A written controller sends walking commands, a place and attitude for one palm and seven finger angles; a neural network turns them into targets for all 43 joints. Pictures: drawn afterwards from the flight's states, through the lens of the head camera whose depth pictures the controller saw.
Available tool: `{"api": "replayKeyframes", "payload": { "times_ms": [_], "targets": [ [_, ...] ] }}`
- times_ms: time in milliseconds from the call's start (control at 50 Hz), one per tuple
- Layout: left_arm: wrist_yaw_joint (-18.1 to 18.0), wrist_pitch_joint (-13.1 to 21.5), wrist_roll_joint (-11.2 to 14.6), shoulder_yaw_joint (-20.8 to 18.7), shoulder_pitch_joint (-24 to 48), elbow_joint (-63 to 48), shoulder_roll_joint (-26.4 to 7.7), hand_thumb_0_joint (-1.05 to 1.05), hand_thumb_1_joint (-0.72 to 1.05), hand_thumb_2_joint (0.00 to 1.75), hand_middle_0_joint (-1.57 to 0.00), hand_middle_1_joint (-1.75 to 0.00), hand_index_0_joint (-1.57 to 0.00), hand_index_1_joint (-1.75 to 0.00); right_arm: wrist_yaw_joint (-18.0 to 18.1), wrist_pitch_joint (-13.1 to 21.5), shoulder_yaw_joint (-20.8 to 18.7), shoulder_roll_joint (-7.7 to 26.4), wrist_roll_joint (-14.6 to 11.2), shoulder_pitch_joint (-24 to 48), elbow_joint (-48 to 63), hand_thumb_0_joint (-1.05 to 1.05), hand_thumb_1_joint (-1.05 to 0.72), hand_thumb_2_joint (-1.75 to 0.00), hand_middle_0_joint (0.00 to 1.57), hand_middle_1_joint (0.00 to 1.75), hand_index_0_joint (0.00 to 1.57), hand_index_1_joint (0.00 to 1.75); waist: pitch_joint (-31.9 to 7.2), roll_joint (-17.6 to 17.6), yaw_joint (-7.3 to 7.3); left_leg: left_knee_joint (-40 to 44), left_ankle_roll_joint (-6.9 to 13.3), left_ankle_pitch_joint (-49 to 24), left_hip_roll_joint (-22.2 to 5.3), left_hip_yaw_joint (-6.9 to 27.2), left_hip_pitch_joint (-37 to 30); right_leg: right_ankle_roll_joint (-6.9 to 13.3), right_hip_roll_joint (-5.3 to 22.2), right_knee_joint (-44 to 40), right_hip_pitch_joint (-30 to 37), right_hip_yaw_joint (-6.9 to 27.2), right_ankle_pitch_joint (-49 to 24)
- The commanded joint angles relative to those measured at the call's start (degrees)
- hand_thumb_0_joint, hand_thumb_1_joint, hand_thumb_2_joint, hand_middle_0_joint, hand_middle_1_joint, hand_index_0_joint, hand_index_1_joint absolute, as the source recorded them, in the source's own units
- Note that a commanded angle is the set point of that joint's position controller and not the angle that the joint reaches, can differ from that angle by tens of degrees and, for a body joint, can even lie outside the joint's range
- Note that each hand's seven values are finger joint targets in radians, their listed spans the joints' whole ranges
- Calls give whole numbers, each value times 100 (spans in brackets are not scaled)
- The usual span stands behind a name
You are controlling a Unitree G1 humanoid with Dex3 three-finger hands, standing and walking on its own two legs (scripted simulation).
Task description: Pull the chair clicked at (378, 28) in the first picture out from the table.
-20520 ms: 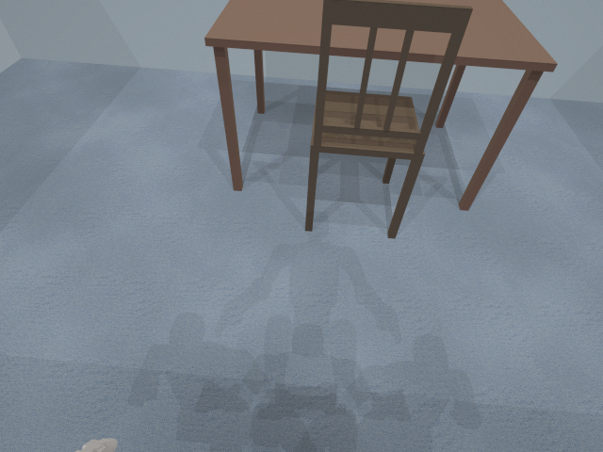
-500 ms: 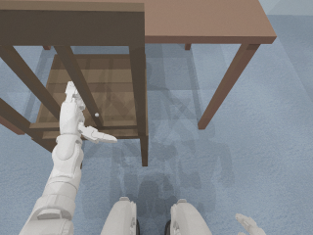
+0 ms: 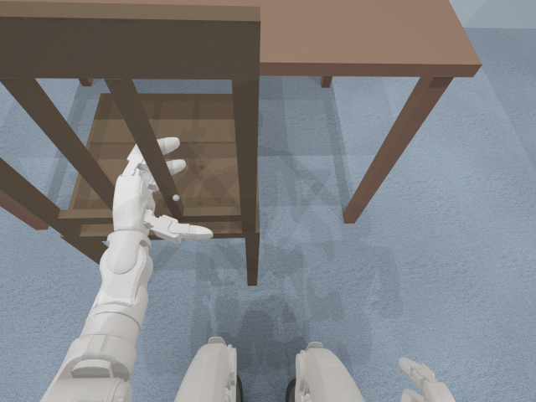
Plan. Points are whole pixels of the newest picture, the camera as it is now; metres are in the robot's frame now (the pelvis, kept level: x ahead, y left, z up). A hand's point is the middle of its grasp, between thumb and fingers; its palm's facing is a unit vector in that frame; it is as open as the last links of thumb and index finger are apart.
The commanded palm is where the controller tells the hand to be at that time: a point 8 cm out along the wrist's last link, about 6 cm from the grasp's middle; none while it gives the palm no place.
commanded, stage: hook a spindle and tug to test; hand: left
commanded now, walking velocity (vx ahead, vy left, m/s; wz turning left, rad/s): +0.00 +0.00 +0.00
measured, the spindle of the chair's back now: (84, 163) +0.44 +0.27 +0.06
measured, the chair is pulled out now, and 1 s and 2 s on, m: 0.00 0.02 0.12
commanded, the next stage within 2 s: step backward, pulling the chair out in 1.04 s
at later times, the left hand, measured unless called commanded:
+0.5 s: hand (175, 194) +0.41 +0.14 +0.02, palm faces +0.05 -1.00 -0.02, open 5.2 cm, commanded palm +0.37 +0.18 +0.02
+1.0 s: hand (174, 206) +0.39 +0.14 +0.02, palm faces +0.04 -1.00 +0.00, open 5.3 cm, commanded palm +0.35 +0.19 +0.02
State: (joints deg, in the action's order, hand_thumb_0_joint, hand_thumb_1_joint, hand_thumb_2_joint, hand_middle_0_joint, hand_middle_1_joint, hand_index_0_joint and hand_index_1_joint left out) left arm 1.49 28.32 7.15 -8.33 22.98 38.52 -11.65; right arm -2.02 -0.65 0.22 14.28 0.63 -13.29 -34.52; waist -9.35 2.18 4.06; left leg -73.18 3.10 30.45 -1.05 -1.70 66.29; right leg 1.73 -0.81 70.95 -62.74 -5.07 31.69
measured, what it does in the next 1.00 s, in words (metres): stands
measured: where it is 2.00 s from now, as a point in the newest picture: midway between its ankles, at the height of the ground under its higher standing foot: outside the picture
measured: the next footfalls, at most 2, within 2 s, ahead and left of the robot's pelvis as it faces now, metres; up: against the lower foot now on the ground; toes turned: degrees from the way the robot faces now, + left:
none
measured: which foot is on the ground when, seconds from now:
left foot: down 0.00-1.00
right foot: down 0.00-1.00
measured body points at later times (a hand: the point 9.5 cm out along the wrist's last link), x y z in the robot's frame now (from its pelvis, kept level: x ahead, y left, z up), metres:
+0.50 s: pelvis +0.01 +0.00 +0.00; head +0.13 +0.02 +0.44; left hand +0.40 +0.20 +0.02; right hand +0.11 -0.25 -0.11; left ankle +0.03 +0.09 -0.62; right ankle +0.02 -0.11 -0.62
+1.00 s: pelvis +0.04 +0.01 +0.01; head +0.16 +0.02 +0.45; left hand +0.38 +0.20 +0.03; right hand +0.16 -0.24 -0.10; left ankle +0.03 +0.09 -0.62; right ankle +0.02 -0.11 -0.62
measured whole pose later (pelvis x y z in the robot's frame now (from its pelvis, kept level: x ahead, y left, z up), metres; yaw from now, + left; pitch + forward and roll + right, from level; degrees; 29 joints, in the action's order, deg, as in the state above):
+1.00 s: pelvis +0.04 +0.01 +0.01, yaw -1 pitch +24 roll -3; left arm 0.0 25.2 8.8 -5.3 6.9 21.3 -9.7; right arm -3.6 -2.0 -0.5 13.3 0.5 -13.6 -30.9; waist -10.1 1.9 3.6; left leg -69.9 3.4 32.8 -1.3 -2.9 61.6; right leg 1.0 -1.4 67.3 -58.5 -3.5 33.1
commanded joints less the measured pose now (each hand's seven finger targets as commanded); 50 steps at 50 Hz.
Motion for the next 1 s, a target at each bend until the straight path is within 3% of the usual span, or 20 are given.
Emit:
{"api": "replayKeyframes", "payload": {
  "times_ms": [0, 60, 80, 100, 140, 180, 320, 340, 380, 420, 480, 540, 620, 660, 760, 820, 840, 900, 960, 980],
  "targets": [
    [8, 424, -39, -3, 1722, -1225, -587, 0, 0, 52, -48, -140, -48, -140, 67, 160, -333, 909, -20, -410, 512, 0, -90, -90, 20, 30, 20, 30, -2477, 102, 204, 917, -209, -1795, -37, 623, -2309, -3, -51, -900, 678, 303, -1510],
    [12, 416, -57, -85, 1525, -1167, -684, 0, 17, 59, -50, -145, -50, -145, 60, 151, -330, 923, -23, -432, 537, 0, -90, -90, 20, 30, 20, 30, -2485, 66, 151, 936, -209, -1833, -28, 609, -2262, 14, -66, -902, 781, 311, -1552],
    [31, 405, -53, 68, 1635, -1110, -506, 0, 23, 61, -50, -145, -50, -145, 57, 143, -323, 889, -21, -413, 520, 0, -90, -90, 20, 30, 20, 30, -2427, 46, 221, 909, -187, -1760, -13, 572, -2208, -5, -60, -941, 778, 329, -1536],
    [32, 413, -60, 38, 1768, -1101, -574, 0, 28, 64, -50, -145, -50, -145, 64, 138, -325, 898, -28, -434, 503, 0, -90, -90, 20, 30, 20, 30, -2326, 78, 227, 921, -198, -1710, -18, 591, -2167, 5, -54, -941, 738, 324, -1490],
    [39, 437, -51, 67, 1709, -1191, -530, 0, 40, 68, -50, -145, -50, -145, 61, 145, -336, 902, -34, -429, 517, 0, -90, -90, 20, 30, 20, 30, -2456, 120, 186, 954, -210, -1727, -29, 618, -2293, 13, -55, -939, 731, 305, -1453],
    [24, 438, -61, 167, 1634, -1317, -425, 0, 51, 73, -50, -145, -50, -145, 35, 142, -352, 892, -20, -458, 531, 0, -90, -90, 20, 30, 20, 30, -2657, 384, 141, 953, -240, -2043, -40, 648, -2586, 35, -58, -880, 658, 270, -1596],
    [-28, 407, -123, 178, 1536, -1305, -463, 0, 90, 90, -50, -145, -50, -145, 9, 68, -350, 879, -17, -469, 530, 0, -90, -90, 20, 30, 20, 30, -2452, 94, 205, 928, -203, -1998, -30, 593, -2343, 10, -68, -927, 819, 297, -1699],
    [-41, 416, -124, 41, 1439, -1274, -577, 0, 90, 90, -50, -145, -50, -145, 22, 63, -362, 890, -21, -479, 522, 0, -90, -90, 20, 30, 20, 30, -2449, 43, 173, 934, -209, -2023, -43, 596, -2337, 13, -70, -915, 836, 292, -1726],
    [-29, 426, -123, 165, 1429, -1373, -465, 0, 90, 90, -50, -145, -50, -145, 7, 56, -349, 876, -9, -474, 545, 0, -90, -90, 20, 30, 20, 30, -2546, 289, 152, 931, -221, -2190, -37, 597, -2474, 28, -65, -880, 793, 284, -1802],
    [-11, 391, -73, 137, 1061, -1430, -441, 0, 90, 90, -50, -145, -50, -145, -6, 39, -365, 873, -20, -468, 591, 0, -90, -90, 20, 30, 20, 30, -2630, 146, 103, 954, -232, -2354, -51, 592, -2547, 24, -73, -897, 929, 274, -1948],
    [18, 346, -46, 135, 807, -1529, -455, 0, 90, 90, -50, -145, -50, -145, -21, 12, -355, 866, -36, -428, 637, 0, -90, -90, 20, 30, 20, 30, -2541, 232, 49, 999, -250, -2414, -61, 588, -2573, 32, -77, -898, 929, 263, -1969],
    [18, 310, -29, 84, 505, -1605, -508, 0, 90, 90, -50, -145, -50, -145, -28, -10, -350, 849, -45, -403, 688, 0, -90, -90, 20, 30, 20, 30, -2459, 67, 19, 1004, -227, -2359, -45, 523, -2401, 21, -79, -936, 1137, 297, -2064],
    [51, 316, 22, 188, 90, -1909, -367, 0, 90, 90, -50, -145, -50, -145, -59, 3, -353, 812, -43, -373, 791, 0, -90, -90, 20, 30, 20, 30, -2567, 124, -46, 993, -218, -2617, -41, 485, -2471, 13, -78, -914, 1292, 313, -2309],
    [53, 290, 23, 62, -78, -1894, -538, 0, 90, 90, -50, -145, -50, -145, -54, 5, -343, 832, -47, -369, 800, 0, -90, -90, 20, 30, 20, 30, -2433, 132, -62, 1000, -221, -2624, -45, 481, -2378, 26, -84, -902, 1305, 313, -2347],
    [50, 252, 72, 218, -588, -2271, -334, 0, 90, 90, -50, -145, -50, -145, -79, 7, -372, 794, -47, -384, 868, 0, -90, -90, 20, 30, 20, 30, -2503, 125, -81, 993, -238, -3195, -92, 508, -2617, 6, -77, -867, 1342, 277, -2637],
    [56, 230, 106, 310, -1116, -2630, -221, 0, 90, 90, -50, -145, -50, -145, -104, 23, -390, 745, -49, -385, 945, 0, -90, -90, 20, 30, 20, 30, -2647, 155, -169, 1002, -254, -3530, -113, 487, -2755, -8, -68, -867, 1504, 281, -2868],
    [59, 218, 106, 398, -1116, -2701, -172, 0, 90, 90, -50, -145, -50, -145, -104, 27, -386, 738, -54, -365, 943, 0, -90, -90, 20, 30, 20, 30, -2561, 117, -112, 992, -249, -3516, -117, 483, -2732, -16, -62, -878, 1479, 282, -2891],
    [46, 211, 113, 388, -1423, -2903, -183, 0, 90, 90, -50, -145, -50, -145, -102, 52, -388, 725, -48, -357, 983, 0, -90, -90, 20, 30, 20, 30, -2556, -27, -143, 978, -229, -3569, -107, 465, -2646, -23, -60, -862, 1636, 298, -3053],
    [26, 249, 86, 345, -1672, -3051, -264, 0, 90, 90, -50, -145, -50, -145, -79, 92, -387, 721, -46, -305, 998, 0, -90, -90, 20, 30, 20, 30, -2496, 3, -163, 956, -225, -3565, -97, 459, -2559, -12, -57, -820, 1656, 312, -3109],
    [25, 253, 76, 463, -1625, -3110, -144, 0, 90, 90, -50, -145, -50, -145, -81, 99, -381, 700, -39, -295, 997, 0, -90, -90, 20, 30, 20, 30, -2438, 95, -123, 950, -237, -3614, -113, 473, -2647, -24, -44, -822, 1516, 294, -3047]
  ]
}}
